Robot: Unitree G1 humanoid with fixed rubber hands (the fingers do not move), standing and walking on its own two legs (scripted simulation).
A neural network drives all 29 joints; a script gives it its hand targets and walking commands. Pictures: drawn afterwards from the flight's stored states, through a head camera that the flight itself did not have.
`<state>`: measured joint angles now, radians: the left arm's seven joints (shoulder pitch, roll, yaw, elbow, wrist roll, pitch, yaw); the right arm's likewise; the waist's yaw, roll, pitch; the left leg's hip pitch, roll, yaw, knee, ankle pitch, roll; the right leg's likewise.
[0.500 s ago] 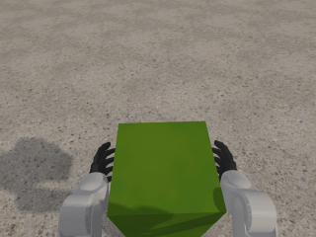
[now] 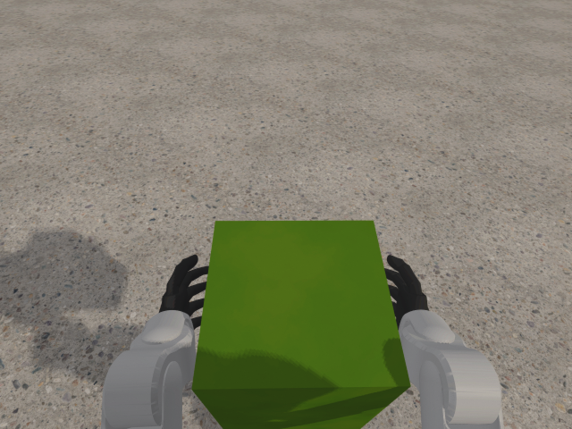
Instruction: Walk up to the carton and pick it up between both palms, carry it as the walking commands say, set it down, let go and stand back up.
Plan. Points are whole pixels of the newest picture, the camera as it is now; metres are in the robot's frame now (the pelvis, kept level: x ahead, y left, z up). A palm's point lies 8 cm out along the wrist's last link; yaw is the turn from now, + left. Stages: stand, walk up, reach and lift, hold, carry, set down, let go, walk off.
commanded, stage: carry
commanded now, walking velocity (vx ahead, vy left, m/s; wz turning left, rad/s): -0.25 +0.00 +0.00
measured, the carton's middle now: (293, 340) +0.24 +0.01 +0.03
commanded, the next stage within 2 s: none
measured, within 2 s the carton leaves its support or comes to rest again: neither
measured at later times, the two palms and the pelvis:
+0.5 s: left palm out of the picture +0.06 +0.12 +0.09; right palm out of the picture +0.06 -0.15 +0.09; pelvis -0.18 -0.02 -0.01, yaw +1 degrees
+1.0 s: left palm out of the picture -0.12 +0.07 +0.09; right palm out of the picture -0.13 -0.20 +0.08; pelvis -0.36 -0.05 +0.00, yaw -1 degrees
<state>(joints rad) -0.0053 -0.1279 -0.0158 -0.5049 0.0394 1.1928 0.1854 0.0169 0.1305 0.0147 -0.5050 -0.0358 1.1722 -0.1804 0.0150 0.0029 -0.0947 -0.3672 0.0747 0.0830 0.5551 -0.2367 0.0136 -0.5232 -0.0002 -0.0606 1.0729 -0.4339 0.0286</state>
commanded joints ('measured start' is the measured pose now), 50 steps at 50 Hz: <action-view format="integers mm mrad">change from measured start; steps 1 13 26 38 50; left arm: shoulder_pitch -342 -312 -299 -332 -317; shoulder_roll -827 -843 -796 -827 -842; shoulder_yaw -559 -486 -552 -556 -490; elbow -90 -90 -111 -91 -99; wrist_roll -274 -242 -274 -278 -249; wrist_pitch -8 -48 -27 -8 -51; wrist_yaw -133 -159 -143 -136 -162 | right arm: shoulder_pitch -318 -427 -309 -309 -428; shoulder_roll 798 882 818 805 883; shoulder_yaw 490 602 518 494 604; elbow -77 -101 -45 -71 -114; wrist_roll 239 302 253 241 307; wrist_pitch -5 -21 -4 -4 -22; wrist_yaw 133 134 122 130 131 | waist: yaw -23 -10 -18 -27 -8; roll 242 -130 65 245 -129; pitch -164 -146 -207 -167 -137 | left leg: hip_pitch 171 -199 285 188 -191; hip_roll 227 -50 167 225 -56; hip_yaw -193 -77 -187 -188 -72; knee -149 667 -269 -137 645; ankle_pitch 419 -193 -88 446 -188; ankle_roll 118 -39 60 124 -43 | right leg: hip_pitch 26 264 72 53 263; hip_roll -3 -273 -150 -11 -264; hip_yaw -42 107 54 -36 118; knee -213 -704 -600 -272 -728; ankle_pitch -51 465 236 -55 370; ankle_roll -1 -159 -3 -7 -156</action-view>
